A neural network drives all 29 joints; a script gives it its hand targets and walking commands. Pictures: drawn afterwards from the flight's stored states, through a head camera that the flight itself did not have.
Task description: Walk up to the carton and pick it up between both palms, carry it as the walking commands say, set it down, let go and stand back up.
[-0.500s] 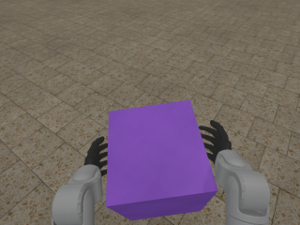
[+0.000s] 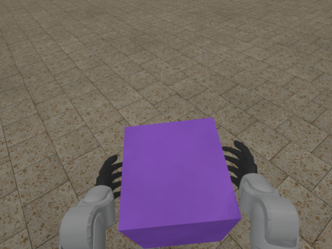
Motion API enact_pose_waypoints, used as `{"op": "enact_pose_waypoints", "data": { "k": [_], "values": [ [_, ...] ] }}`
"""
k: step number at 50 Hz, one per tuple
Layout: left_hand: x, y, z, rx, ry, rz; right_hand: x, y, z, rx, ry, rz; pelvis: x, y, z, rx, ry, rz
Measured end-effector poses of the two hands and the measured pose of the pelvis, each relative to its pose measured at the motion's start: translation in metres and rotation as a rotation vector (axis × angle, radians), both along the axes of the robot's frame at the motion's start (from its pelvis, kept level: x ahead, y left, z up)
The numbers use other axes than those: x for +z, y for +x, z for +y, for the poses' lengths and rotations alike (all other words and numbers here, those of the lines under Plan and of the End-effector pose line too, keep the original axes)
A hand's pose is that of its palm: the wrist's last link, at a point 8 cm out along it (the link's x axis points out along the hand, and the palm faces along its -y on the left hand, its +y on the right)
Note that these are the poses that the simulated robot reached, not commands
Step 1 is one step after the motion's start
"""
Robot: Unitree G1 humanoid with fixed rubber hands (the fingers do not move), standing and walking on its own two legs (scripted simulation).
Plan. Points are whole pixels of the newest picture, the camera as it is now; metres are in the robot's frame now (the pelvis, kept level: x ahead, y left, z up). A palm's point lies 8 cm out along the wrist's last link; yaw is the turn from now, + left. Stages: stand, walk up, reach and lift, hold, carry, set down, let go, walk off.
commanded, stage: carry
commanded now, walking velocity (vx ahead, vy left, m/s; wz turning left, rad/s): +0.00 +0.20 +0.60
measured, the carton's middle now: (176, 187) +0.26 -0.01 +0.02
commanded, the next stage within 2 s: none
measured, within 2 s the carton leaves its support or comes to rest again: neither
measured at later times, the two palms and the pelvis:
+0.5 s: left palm out of the picture +0.12 +0.40 +0.08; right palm (110, 188) +0.22 +0.13 +0.10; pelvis -0.07 +0.19 +0.00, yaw +17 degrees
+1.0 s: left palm out of the picture -0.02 +0.61 +0.09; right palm out of the picture +0.14 +0.38 +0.11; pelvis -0.14 +0.38 +0.01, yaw +29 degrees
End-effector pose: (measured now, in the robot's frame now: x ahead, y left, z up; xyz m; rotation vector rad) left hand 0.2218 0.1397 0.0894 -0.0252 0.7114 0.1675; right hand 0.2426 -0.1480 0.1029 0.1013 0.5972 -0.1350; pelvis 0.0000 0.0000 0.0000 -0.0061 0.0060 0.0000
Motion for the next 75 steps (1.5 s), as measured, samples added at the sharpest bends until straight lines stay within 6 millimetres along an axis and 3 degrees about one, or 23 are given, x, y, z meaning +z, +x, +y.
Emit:
{"op": "enact_pose_waypoints", "data": {
  "k": [4, 8, 11, 14, 17, 21, 27, 31, 36, 41, 45, 48, 53, 59, 64, 70, 75],
  "values": [
    [0.002, -0.016, 0.041, 0.050, -0.018, -0.003, 0.010, 0.001, 0.044, 0.053, -0.020, -0.004, 0.002, -0.009, 0.030, 0.056, 0.023, -0.001],
    [-0.005, -0.026, 0.093, 0.083, -0.026, -0.019, 0.011, 0.004, 0.098, 0.090, -0.038, -0.022, -0.006, -0.018, 0.073, 0.116, 0.034, 0.007],
    [-0.019, -0.035, 0.140, 0.126, -0.033, -0.011, -0.002, 0.004, 0.147, 0.135, -0.053, -0.011, -0.019, -0.025, 0.108, 0.139, 0.024, 0.007],
    [-0.032, -0.055, 0.174, 0.174, -0.053, 0.080, -0.015, -0.001, 0.184, 0.186, -0.075, 0.077, -0.011, -0.034, 0.131, 0.164, -0.011, 0.021],
    [-0.032, -0.072, 0.200, 0.217, -0.066, 0.087, -0.013, -0.004, 0.215, 0.227, -0.075, 0.086, -0.005, -0.044, 0.149, 0.201, -0.021, 0.035],
    [-0.017, -0.087, 0.232, 0.274, -0.041, 0.017, -0.005, -0.008, 0.250, 0.276, -0.044, 0.018, -0.003, -0.055, 0.172, 0.251, -0.013, 0.048],
    [-0.001, -0.113, 0.268, 0.316, 0.023, 0.006, -0.008, -0.025, 0.288, 0.317, 0.018, 0.005, -0.002, -0.072, 0.203, 0.325, -0.005, 0.070],
    [0.004, -0.142, 0.290, 0.365, 0.046, 0.025, -0.010, -0.041, 0.316, 0.365, 0.042, 0.026, 0.002, -0.087, 0.220, 0.376, 0.009, 0.050],
    [0.009, -0.178, 0.323, 0.434, 0.013, 0.023, 0.003, -0.059, 0.359, 0.430, 0.020, 0.026, 0.010, -0.104, 0.245, 0.435, 0.048, 0.050],
    [0.011, -0.208, 0.374, 0.482, 0.010, 0.001, 0.014, -0.074, 0.419, 0.483, 0.004, -0.002, 0.010, -0.123, 0.288, 0.488, 0.055, 0.051],
    [-0.002, -0.230, 0.429, 0.517, -0.010, -0.004, 0.007, -0.088, 0.479, 0.523, -0.027, -0.006, -0.003, -0.135, 0.334, 0.500, 0.028, 0.038],
    [-0.006, -0.242, 0.458, 0.533, -0.045, 0.054, 0.004, -0.097, 0.510, 0.541, -0.066, 0.048, 0.007, -0.139, 0.361, 0.491, 0.000, 0.034],
    [0.005, -0.239, 0.500, 0.526, -0.052, 0.028, 0.017, -0.097, 0.551, 0.532, -0.068, 0.025, 0.018, -0.138, 0.403, 0.510, -0.032, 0.036],
    [0.016, -0.214, 0.551, 0.498, -0.008, -0.014, 0.021, -0.080, 0.596, 0.505, -0.030, -0.017, 0.015, -0.123, 0.456, 0.512, -0.028, 0.036],
    [0.010, -0.185, 0.592, 0.478, 0.015, 0.004, 0.009, -0.054, 0.635, 0.486, -0.004, 0.001, 0.007, -0.096, 0.502, 0.516, -0.032, 0.038],
    [-0.005, -0.148, 0.648, 0.505, 0.009, 0.036, -0.008, -0.010, 0.695, 0.509, -0.001, 0.037, -0.001, -0.056, 0.553, 0.557, -0.045, 0.026],
    [0.003, -0.139, 0.701, 0.598, -0.030, 0.024, 0.008, 0.020, 0.763, 0.597, -0.026, 0.027, 0.012, -0.022, 0.597, 0.537, -0.023, 0.027]
  ]
}}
